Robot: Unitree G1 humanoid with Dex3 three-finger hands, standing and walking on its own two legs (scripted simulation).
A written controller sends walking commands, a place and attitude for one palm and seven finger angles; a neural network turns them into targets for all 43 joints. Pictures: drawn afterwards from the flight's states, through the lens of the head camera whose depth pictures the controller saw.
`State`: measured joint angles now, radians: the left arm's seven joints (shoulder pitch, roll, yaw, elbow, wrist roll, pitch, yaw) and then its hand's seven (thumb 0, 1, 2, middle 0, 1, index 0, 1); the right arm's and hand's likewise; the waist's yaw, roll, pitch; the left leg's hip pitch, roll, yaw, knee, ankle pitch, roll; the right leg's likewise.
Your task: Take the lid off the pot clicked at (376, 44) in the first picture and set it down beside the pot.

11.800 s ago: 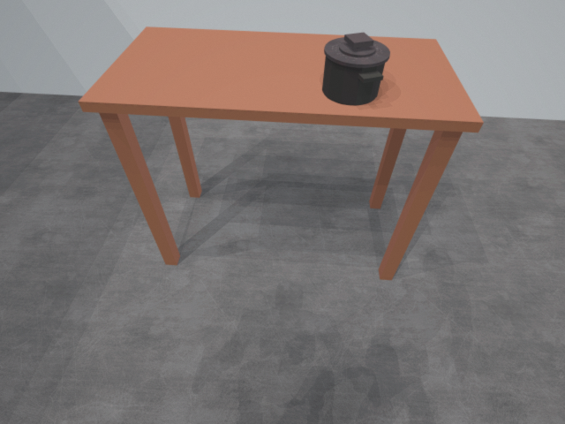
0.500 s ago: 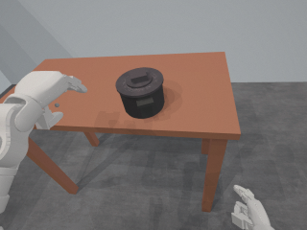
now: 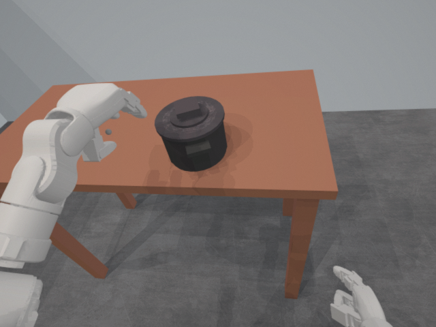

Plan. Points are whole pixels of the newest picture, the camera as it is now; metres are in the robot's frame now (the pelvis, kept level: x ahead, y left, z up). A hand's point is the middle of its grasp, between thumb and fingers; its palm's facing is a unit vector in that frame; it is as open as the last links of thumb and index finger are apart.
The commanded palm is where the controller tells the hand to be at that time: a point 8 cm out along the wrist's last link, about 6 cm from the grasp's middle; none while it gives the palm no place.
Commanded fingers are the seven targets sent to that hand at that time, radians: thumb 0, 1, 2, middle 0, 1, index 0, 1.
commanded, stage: move the open hand above the knob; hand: left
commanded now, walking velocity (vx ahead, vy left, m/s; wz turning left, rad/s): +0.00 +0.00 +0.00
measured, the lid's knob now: (186, 107) +0.53 +0.10 +0.15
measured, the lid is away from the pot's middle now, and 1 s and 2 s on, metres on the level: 0.00 0.00 0.00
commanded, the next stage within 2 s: lower the open fingers around the knob in 1.74 s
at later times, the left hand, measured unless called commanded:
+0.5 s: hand (148, 108) +0.43 +0.15 +0.22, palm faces -0.11 +0.01 -0.99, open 9.8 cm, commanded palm +0.41 +0.15 +0.28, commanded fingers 0.00 -0.34 1.62 -0.87 -0.08 -0.87 -0.08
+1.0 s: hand (177, 87) +0.49 +0.10 +0.23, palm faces -0.17 +0.00 -0.99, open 9.8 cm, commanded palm +0.47 +0.10 +0.28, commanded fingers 0.00 -0.34 1.62 -0.87 -0.08 -0.87 -0.08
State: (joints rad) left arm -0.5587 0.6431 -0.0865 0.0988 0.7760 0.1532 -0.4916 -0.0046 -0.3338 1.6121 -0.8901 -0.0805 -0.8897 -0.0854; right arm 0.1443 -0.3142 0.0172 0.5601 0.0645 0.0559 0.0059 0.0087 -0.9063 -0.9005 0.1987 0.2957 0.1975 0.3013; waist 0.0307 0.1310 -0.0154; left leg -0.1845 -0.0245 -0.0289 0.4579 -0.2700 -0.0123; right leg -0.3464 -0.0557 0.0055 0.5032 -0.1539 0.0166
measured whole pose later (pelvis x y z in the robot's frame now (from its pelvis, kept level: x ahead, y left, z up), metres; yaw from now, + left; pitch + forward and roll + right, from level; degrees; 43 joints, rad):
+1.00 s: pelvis +0.03 +0.01 +0.00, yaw -1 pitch +4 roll +2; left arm -1.10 0.38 -0.33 0.66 0.87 0.31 -0.44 0.00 -0.33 1.61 -0.89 -0.08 -0.89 -0.09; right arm 0.18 -0.29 0.02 0.63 0.06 0.10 0.01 0.01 -0.91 -0.90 0.20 0.30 0.20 0.30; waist -0.03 0.10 -0.05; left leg -0.21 -0.04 -0.01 0.43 -0.29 0.01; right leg -0.39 -0.07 0.02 0.51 -0.19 0.03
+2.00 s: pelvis +0.03 +0.02 +0.00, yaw -1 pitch +5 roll +2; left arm -1.14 0.37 -0.32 0.75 0.87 0.30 -0.45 0.00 -0.33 1.61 -0.89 -0.08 -0.89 -0.09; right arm 0.19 -0.27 0.03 0.63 0.06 0.10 0.00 0.01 -0.91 -0.90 0.20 0.30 0.20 0.30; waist -0.03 0.08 -0.06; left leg -0.22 -0.05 0.00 0.43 -0.29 0.02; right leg -0.40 -0.07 0.03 0.49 -0.18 0.04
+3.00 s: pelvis +0.03 +0.02 +0.00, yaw -1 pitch +5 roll +1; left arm -1.06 0.34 -0.32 0.78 0.87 0.28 -0.40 -0.01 -0.26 1.44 -0.80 -0.16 -0.83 -0.17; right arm 0.21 -0.28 0.02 0.65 0.06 0.12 -0.01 0.01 -0.91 -0.90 0.20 0.30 0.20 0.30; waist -0.05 0.08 -0.06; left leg -0.22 -0.04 0.00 0.44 -0.30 0.01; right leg -0.40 -0.06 0.03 0.50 -0.19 0.04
